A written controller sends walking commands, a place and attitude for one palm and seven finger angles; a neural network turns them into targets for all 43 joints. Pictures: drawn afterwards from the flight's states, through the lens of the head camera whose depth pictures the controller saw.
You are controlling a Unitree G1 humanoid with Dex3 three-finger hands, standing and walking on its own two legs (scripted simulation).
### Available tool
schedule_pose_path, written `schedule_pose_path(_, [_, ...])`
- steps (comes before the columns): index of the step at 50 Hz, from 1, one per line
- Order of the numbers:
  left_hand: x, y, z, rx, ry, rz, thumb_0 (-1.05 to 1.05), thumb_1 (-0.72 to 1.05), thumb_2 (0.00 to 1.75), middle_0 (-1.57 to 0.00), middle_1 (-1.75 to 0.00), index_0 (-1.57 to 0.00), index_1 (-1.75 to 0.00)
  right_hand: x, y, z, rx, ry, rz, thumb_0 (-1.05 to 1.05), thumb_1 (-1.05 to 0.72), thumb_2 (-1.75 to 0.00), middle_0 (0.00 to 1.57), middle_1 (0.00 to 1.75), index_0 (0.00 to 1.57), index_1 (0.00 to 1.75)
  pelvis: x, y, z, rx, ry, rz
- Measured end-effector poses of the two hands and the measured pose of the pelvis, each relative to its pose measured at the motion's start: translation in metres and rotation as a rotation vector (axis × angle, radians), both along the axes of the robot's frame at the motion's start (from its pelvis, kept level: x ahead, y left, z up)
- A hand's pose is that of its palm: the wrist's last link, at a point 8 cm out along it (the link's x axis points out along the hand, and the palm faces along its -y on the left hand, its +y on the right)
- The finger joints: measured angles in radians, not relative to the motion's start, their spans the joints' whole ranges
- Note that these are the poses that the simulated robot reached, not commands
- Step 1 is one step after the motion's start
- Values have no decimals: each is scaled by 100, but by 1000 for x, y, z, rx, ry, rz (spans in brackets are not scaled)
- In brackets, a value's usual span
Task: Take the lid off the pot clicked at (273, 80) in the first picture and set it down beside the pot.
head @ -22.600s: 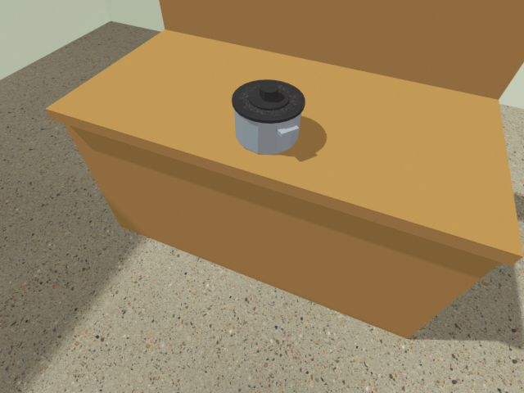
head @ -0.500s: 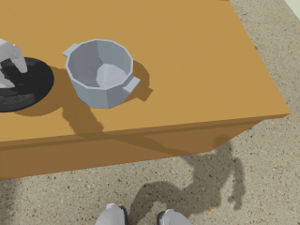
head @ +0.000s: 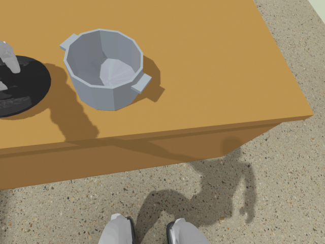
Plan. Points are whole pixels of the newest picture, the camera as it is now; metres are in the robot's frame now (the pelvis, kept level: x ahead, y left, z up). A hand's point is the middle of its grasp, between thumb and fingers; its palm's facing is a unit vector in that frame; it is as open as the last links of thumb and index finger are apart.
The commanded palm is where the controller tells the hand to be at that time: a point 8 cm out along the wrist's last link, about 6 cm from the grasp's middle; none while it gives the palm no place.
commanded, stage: lower the lid onto the table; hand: left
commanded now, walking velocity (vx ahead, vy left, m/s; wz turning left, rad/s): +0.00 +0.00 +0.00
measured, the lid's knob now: (1, 76) +0.52 +0.34 +0.00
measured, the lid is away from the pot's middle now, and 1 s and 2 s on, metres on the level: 0.24 0.26 0.26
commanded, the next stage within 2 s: open the fingers wide in 0.02 s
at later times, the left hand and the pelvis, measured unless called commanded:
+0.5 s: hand out of the picture +0.46 +0.34 +0.02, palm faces -0.47 -0.13 -0.87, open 7.8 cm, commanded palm +0.52 +0.32 +0.08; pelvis -0.02 +0.00 +0.00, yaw +1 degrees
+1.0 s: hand out of the picture +0.48 +0.34 +0.02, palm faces -0.45 -0.14 -0.88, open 10.2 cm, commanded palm +0.53 +0.32 +0.08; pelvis -0.02 +0.01 -0.01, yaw +1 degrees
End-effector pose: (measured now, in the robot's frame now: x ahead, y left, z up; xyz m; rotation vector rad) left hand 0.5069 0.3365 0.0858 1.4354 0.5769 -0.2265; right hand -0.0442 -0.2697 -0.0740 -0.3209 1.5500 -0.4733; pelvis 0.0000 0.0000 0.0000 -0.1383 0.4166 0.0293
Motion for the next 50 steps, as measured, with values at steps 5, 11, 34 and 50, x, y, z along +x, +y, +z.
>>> schedule_pose_path(5, [-3,1,-3,9,-3,-10,-2,24,73,-67,-100,-62,-95,-2,2,-2,1,9,4,0,-90,-90,21,30,21,30,-3,1,-2,-5,4,6])
schedule_pose_path(11, [-18,3,-9,-16,-32,-5,-1,25,73,-66,-100,-61,-96,1,5,-6,32,-7,3,0,-90,-90,21,30,21,30,-6,4,-2,-3,-6,0])
schedule_pose_path(34, [-42,8,-8,16,-18,-11,0,29,68,-57,-101,-54,-98,18,-5,-9,1,-88,77,0,-90,-90,21,30,21,30,-21,4,-7,-2,-32,23])
schedule_pose_path(50, [-25,8,-9,7,-30,16,0,12,57,-38,-95,-38,-95,4,4,-11,11,-59,35,0,-90,-90,21,30,21,30,-17,6,-9,-5,-14,12])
